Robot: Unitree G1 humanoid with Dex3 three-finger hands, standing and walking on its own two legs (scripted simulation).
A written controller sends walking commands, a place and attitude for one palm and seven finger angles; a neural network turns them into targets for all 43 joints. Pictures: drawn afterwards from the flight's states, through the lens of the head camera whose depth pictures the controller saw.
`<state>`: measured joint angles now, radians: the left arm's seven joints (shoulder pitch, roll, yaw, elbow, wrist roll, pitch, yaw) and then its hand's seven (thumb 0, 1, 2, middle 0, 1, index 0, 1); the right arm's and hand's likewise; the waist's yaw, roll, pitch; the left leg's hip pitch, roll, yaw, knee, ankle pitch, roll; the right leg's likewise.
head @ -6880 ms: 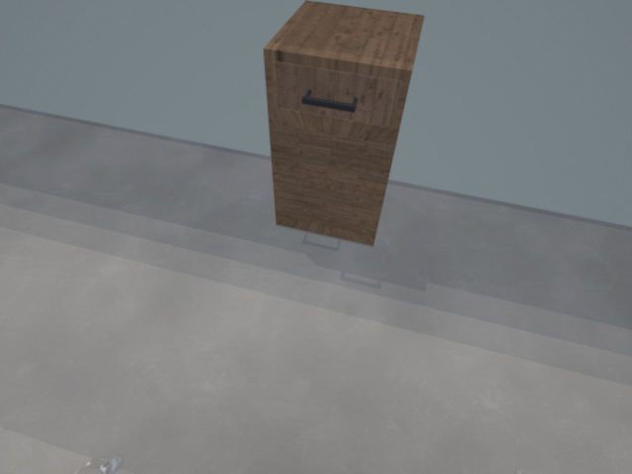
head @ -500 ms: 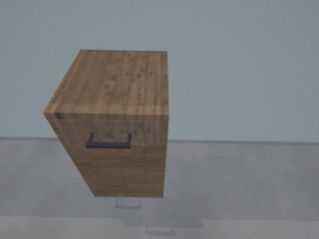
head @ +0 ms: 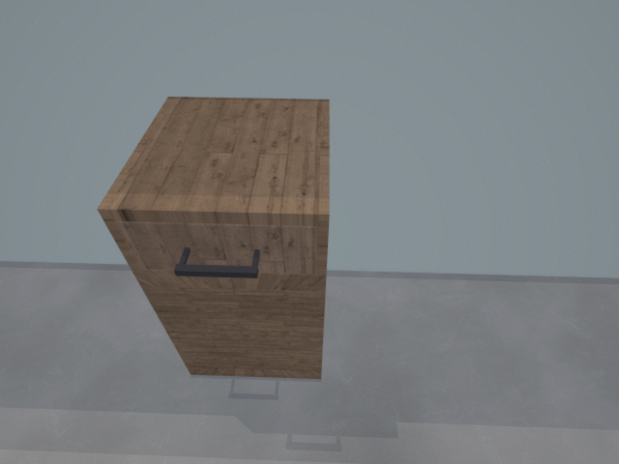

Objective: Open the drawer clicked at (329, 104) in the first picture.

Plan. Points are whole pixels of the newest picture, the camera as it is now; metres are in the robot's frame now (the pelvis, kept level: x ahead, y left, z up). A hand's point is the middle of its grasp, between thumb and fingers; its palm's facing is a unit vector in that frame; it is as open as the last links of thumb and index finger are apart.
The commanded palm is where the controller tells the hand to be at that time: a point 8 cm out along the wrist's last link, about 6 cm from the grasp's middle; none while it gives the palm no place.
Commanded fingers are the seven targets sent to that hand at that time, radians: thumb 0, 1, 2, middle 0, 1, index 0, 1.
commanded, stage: come to a stop and stand still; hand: left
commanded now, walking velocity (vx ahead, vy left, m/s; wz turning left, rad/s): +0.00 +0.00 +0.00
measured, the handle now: (219, 262) +0.50 +0.22 -0.11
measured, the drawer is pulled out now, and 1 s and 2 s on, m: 0.00 0.00 0.00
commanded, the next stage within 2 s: look again from close up in 0.90 s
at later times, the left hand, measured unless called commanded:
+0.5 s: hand out of the picture -0.01 +0.12 -0.17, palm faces +0.01 -0.98 -0.19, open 7.3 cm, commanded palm none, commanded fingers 0.00 0.90 0.90 -0.20 -0.30 -0.20 -0.30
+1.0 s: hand out of the picture -0.01 +0.09 -0.16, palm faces +0.05 -0.98 -0.18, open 7.3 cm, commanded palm none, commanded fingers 0.00 0.90 0.90 -0.20 -0.30 -0.20 -0.30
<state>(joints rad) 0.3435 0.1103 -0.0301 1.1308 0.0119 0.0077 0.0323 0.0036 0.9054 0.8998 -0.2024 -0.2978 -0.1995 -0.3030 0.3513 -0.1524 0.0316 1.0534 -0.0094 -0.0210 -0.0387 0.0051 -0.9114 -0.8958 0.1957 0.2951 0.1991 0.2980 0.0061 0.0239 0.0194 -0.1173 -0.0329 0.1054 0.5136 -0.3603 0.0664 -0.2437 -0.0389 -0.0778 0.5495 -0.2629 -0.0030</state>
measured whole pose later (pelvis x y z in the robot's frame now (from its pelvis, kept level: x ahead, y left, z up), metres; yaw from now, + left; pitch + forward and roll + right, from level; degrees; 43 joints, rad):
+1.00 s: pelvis +0.01 -0.06 +0.01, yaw +1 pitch -1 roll +0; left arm 0.32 0.11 -0.02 1.14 0.01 -0.02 0.04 0.01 0.92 0.90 -0.20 -0.30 -0.20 -0.30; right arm 0.34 -0.12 0.03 1.15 -0.01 -0.02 -0.04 0.00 -0.91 -0.90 0.19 0.29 0.20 0.30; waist 0.00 0.02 0.02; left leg -0.08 0.04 0.06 0.39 -0.30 -0.03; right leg -0.19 0.04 -0.13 0.41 -0.22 -0.09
